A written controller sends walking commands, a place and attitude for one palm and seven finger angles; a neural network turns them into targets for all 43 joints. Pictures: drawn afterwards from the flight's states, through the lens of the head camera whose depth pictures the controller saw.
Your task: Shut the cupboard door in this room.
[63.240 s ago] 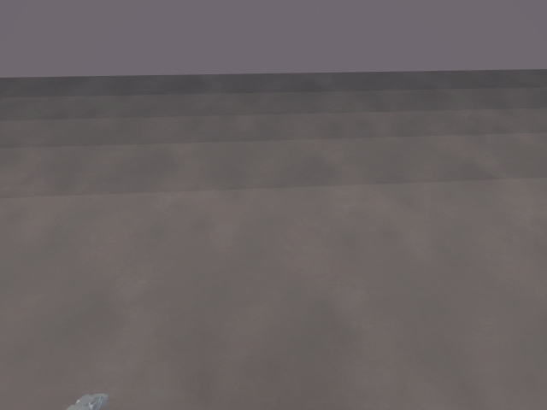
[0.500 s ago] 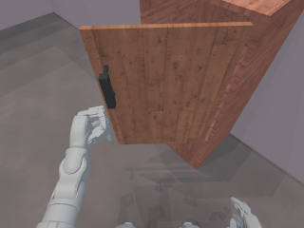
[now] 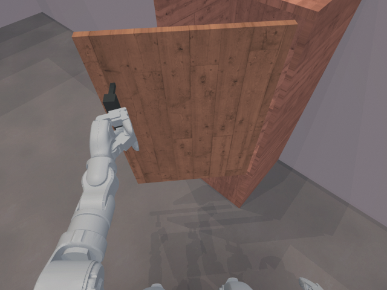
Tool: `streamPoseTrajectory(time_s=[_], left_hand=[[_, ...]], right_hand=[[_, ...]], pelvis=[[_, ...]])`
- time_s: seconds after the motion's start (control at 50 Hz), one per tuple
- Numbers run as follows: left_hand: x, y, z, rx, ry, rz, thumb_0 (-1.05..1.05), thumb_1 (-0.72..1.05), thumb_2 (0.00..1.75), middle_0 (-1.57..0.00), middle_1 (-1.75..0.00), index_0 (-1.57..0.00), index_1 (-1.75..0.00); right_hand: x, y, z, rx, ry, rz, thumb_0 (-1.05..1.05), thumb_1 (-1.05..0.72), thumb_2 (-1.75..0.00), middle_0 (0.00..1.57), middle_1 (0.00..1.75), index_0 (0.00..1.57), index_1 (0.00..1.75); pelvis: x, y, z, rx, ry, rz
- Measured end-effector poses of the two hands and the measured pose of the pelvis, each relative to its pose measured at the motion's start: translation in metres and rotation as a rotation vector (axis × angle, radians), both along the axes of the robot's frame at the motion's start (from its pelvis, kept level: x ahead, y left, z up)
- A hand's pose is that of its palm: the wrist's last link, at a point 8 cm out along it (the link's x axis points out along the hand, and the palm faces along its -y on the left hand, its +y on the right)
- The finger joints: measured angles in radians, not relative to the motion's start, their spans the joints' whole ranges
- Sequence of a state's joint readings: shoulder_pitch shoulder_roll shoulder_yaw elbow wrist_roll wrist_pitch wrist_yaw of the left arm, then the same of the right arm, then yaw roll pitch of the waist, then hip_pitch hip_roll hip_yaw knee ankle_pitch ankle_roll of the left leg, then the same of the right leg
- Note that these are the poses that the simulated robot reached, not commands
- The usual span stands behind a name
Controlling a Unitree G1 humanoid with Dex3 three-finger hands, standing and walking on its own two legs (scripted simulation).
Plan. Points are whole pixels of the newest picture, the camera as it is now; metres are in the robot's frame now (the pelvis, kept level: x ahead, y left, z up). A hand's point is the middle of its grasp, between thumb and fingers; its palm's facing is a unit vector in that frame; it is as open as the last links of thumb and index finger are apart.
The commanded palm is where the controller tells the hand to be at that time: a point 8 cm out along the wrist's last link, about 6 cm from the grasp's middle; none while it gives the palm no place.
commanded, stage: bring the fist close to the handle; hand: left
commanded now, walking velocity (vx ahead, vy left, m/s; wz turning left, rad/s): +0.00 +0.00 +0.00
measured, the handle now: (118, 111) +0.49 +0.18 +0.07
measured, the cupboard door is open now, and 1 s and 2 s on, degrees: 47 40 27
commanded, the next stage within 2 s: push the door shut along its arc in 0.22 s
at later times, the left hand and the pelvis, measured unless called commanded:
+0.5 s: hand (135, 137) +0.41 +0.12 +0.08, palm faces +0.04 -1.00 -0.04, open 3.1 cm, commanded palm +0.39 +0.18 +0.08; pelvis -0.01 +0.01 +0.00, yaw +0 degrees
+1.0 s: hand (146, 114) +0.48 +0.11 +0.08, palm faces -0.10 -0.99 -0.04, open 3.1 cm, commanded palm +0.47 +0.17 +0.08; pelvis -0.02 +0.01 -0.02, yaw +1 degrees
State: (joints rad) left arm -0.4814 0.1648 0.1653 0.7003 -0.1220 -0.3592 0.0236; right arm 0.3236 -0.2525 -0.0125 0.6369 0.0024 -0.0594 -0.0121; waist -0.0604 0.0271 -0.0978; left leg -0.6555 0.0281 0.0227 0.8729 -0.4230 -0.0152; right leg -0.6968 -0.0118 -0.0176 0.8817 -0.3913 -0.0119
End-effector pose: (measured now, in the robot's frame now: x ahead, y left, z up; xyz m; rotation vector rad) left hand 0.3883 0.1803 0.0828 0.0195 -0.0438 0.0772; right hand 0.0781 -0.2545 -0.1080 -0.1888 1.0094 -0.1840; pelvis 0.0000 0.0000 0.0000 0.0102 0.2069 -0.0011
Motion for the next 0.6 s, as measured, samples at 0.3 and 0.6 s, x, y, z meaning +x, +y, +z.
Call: streamPoseTrajectory(time_s=[0.3, 0.6], left_hand=[[-0.006, -0.004, -0.001, -0.002, -0.018, -0.013, 0.01, 0.9, 0.9, -1.3, -1.5, -1.3, -1.5], [0.015, -0.004, 0.003, 0.02, -0.006, -0.066, 0.01, 0.9, 0.9, -1.31, -1.5, -1.31, -1.5]], right_hand=[[0.004, 0.004, 0.001, -0.009, -0.017, 0.007, 0.01, -0.91, -0.9, 0.2, 0.3, 0.2, 0.3], [0.003, 0.012, -0.003, -0.004, -0.015, 0.016, 0.0, -0.9, -0.9, 0.2, 0.3, 0.2, 0.3]], pelvis=[[-0.007, 0.004, -0.001, -0.006, -0.008, 0.007], [-0.011, 0.007, -0.004, -0.008, 0.002, 0.014]])
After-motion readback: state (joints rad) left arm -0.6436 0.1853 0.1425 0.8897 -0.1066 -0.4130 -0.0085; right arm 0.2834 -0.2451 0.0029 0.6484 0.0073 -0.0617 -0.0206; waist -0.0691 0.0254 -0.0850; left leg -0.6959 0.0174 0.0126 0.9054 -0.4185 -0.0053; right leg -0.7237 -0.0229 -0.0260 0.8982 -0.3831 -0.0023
